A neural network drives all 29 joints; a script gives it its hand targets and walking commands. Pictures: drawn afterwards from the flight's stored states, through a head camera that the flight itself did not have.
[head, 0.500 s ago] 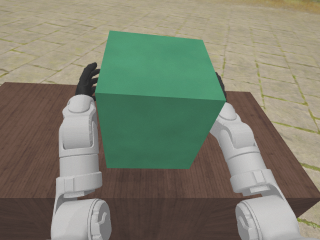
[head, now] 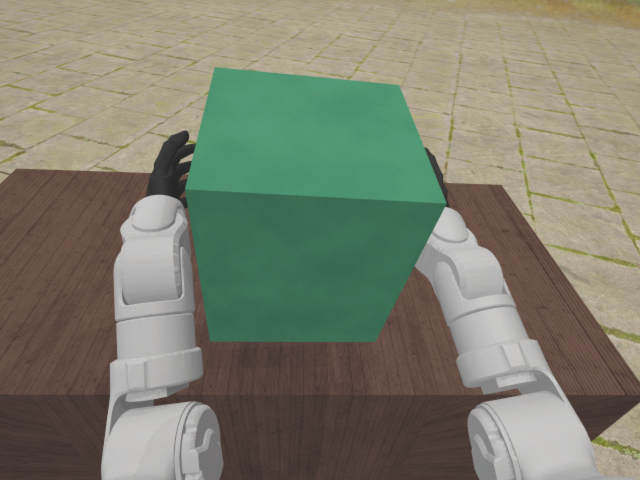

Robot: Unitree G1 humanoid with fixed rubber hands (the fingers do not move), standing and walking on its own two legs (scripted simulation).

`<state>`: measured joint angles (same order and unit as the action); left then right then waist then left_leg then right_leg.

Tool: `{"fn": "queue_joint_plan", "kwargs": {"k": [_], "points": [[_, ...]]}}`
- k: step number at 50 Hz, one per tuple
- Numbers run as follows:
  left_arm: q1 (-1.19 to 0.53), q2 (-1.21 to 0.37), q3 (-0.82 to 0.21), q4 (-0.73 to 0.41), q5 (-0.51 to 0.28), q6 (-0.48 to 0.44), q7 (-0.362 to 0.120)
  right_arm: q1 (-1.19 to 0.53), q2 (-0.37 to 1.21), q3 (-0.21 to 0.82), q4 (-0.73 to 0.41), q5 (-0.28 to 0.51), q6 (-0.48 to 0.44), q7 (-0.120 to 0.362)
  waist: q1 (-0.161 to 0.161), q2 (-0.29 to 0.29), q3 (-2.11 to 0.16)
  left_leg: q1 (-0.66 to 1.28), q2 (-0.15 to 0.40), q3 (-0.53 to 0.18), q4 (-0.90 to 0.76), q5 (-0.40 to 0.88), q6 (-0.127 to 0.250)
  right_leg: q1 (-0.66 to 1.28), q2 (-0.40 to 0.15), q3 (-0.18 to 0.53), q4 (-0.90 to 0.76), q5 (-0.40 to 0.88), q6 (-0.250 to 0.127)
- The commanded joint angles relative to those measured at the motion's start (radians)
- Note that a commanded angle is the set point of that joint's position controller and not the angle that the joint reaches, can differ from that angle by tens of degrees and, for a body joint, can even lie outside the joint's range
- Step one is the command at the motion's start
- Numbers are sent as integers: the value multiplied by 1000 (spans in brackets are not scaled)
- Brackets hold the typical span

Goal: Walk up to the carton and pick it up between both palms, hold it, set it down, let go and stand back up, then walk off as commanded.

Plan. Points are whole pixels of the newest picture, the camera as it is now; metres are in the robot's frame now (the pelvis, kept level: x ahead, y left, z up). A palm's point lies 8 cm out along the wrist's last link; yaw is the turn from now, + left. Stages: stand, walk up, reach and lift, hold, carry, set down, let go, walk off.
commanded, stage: hold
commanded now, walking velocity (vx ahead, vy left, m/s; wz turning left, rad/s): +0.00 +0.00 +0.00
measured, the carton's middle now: (302, 216) +0.36 +0.01 +0.19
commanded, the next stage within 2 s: set down in 0.08 s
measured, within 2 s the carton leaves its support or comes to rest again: neither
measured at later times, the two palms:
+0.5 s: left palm (169, 194) +0.38 +0.16 +0.21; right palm (417, 218) +0.37 -0.14 +0.18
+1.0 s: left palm (197, 217) +0.40 +0.14 +0.16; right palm (426, 233) +0.38 -0.16 +0.15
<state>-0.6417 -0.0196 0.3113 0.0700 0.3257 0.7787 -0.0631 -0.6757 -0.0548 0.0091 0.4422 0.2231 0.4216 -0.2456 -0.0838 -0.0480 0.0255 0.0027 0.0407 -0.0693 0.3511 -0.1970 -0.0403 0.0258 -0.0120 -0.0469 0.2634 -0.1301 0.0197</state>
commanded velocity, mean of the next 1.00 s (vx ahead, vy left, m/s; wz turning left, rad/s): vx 0.00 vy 0.00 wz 0.00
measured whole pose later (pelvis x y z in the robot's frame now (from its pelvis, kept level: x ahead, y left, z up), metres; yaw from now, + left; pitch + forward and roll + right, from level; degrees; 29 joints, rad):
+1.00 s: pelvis +0.03 +0.01 +0.00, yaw +0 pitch -9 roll -1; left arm -0.56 -0.07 0.27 0.22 0.33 0.45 -0.02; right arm -0.57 -0.05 -0.01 0.60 0.14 0.05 -0.19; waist -0.08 -0.05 0.08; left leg 0.04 0.04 -0.06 0.34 -0.23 -0.03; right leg 0.06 -0.02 -0.04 0.25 -0.16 0.03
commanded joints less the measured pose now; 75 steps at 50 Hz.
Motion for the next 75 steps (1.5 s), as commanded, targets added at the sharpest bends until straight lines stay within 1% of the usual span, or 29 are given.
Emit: {"fn": "queue_joint_plan", "kwargs": {"k": [1, 3, 6, 8, 10, 13, 20, 22, 23, 24, 25, 27, 28, 32, 34, 37, 38, 40, 42, 46, 48, 51, 53, 58, 66, 69, 71, 72, 75], "points": [[-683, -557, -457, -37, -147, -71, -141, -883, 599, 330, -280, 64, -70, 123, 11, 56, -352, -48, -91, 110, -73, 178, 4, 125, 76, -31, 0, 68, 18], [-710, -541, -438, 13, -148, -78, -136, -935, 607, 336, -277, 55, -76, 126, 19, 47, -343, -73, -94, 114, -81, 107, 18, 121, 67, -28, -14, 19, 23], [-643, -561, -459, -77, -122, -84, -147, -785, 584, 322, -261, 72, -97, 116, -2, 112, -399, 60, -114, 112, -32, 326, -2, 180, 95, -21, 28, 227, 18], [-620, -552, -467, -34, -133, -74, -143, -882, 565, 349, -355, 100, -108, 107, 1, 87, -428, 47, -120, 102, -14, 362, 9, 200, 94, -24, 20, 265, 24], [-654, -496, -410, 55, -123, -106, -160, -844, 538, 271, -252, 39, -133, 110, -21, 71, -336, -16, -120, 116, -54, 188, 16, 188, 81, -31, -4, 145, 19], [-659, -470, -295, 127, -69, -137, -172, -936, 530, 238, -228, -27, -187, 143, 26, 30, -261, -62, -111, 130, -120, 52, 44, 170, 60, -39, -27, 25, 24], [-570, -485, -236, 330, 14, -283, -196, -800, 517, 81, 1, -225, -390, 214, 43, 29, -175, -62, -95, 159, -157, -28, 34, 139, 49, -89, -48, -122, 12], [-556, -489, -253, 362, 8, -300, -194, -765, 463, 36, 50, -250, -415, 224, 8, 43, -131, -38, -89, 151, -141, -10, 22, 121, 50, -100, -42, -103, 0], [-531, -478, -245, 353, -5, -308, -187, -766, 463, 47, 32, -243, -439, 221, 28, 18, -158, -38, -85, 162, -148, 12, 24, 138, 54, -99, -49, -83, 8], [-533, -511, -277, 318, -4, -316, -194, -732, 467, 46, 49, -253, -452, 219, -5, 34, -135, -27, -89, 169, -147, 35, 8, 141, 56, -105, -49, -61, 8], [-508, -508, -295, 287, -11, -328, -183, -746, 469, 72, -3, -246, -481, 216, 19, 10, -235, 31, -88, 177, -115, 151, 7, 166, 63, -106, -40, 32, 14], [-478, -557, -351, 255, -54, -362, -162, -753, 441, 123, -20, -215, -523, 205, 2, 70, -319, 125, -85, 151, -40, 347, -19, 157, 75, -116, -28, 148, 3], [-532, -590, -441, 131, -106, -387, -149, -769, 457, 159, -92, -183, -553, 203, -15, 86, -436, 201, -82, 145, -2, 505, -47, 173, 86, -116, -9, 257, 7], [-487, -600, -587, 52, -154, -434, -82, -709, 446, 262, -188, -114, -579, 192, -18, 137, -509, 257, -75, 99, 67, 666, -73, 120, 93, -121, -2, 319, -2], [-488, -582, -597, 7, -166, -441, -73, -699, 479, 308, -239, -105, -564, 186, 5, 95, -494, 187, -86, 105, 53, 614, -60, 189, 85, -98, 17, 376, 4], [-509, -535, -539, 60, -156, -415, -84, -661, 440, 290, -165, -108, -515, 177, -31, 66, -381, 74, -97, 104, 3, 430, -27, 205, 64, -72, 21, 375, 21], [-464, -547, -528, 83, -137, -397, -91, -675, 475, 322, -191, -95, -504, 173, -8, 73, -350, 43, -104, 108, -9, 403, -18, 206, 54, -66, 21, 378, 21], [-445, -550, -516, 34, -119, -387, -94, -620, 498, 356, -183, -72, -496, 176, 7, 70, -372, 52, -98, 108, 4, 465, -23, 233, 56, -61, 51, 488, 29], [-463, -582, -552, -7, -132, -381, -94, -627, 490, 334, -184, -68, -483, 174, -20, 100, -400, 115, -87, 89, 22, 530, -41, 203, 63, -66, 41, 455, 27], [-349, -528, -451, 83, -75, -352, -99, -619, 480, 337, -173, -73, -459, 183, 35, 58, -340, 65, -95, 103, -13, 453, -13, 228, 61, -58, 28, 424, 30], [-390, -519, -460, 81, -97, -364, -108, -620, 468, 301, -153, -101, -454, 182, 11, 56, -359, 72, -89, 103, -18, 438, -18, 230, 62, -62, 34, 422, 30], [-359, -519, -413, 156, -69, -362, -122, -633, 474, 292, -154, -117, -455, 189, 36, -1, -303, 20, -88, 107, -54, 376, 3, 231, 60, -68, 20, 402, 41], [-445, -532, -433, 132, -104, -393, -125, -642, 485, 260, -158, -153, -474, 183, 6, -7, -337, 41, -87, 119, -54, 362, -5, 202, 63, -73, 16, 370, 38], [-494, -565, -435, 189, -73, -437, -100, -617, 474, 151, -4, -226, -507, 214, -4, 95, -349, 135, -66, 114, -42, 360, -39, 58, 69, -95, -17, 196, 4], [-583, -604, -463, 288, -92, -516, -57, -683, 471, 73, 56, -287, -574, 234, -12, 94, -430, 109, -65, 120, -22, 341, -54, 21, 71, -101, -13, 185, 2], [-542, -557, -350, 426, -31, -527, -63, -716, 496, 47, 92, -308, -565, 247, 35, 57, -367, -2, -85, 139, -65, 211, -10, 104, 50, -72, -14, 191, 20], [-560, -574, -349, 381, -49, -538, -62, -713, 526, 99, 76, -299, -577, 252, 73, 43, -402, -10, -82, 142, -70, 232, -6, 130, 45, -75, -1, 209, 28], [-601, -591, -374, 379, -71, -557, -57, -726, 526, 87, 80, -299, -584, 254, 51, 41, -472, 4, -74, 139, -63, 241, -2, 102, 52, -73, 9, 230, 31], [-546, -555, -283, 433, -21, -556, -57, -691, 499, 41, 139, -319, -568, 268, 77, 35, -376, -50, -74, 145, -94, 172, 6, 118, 47, -74, 10, 190, 30]]}}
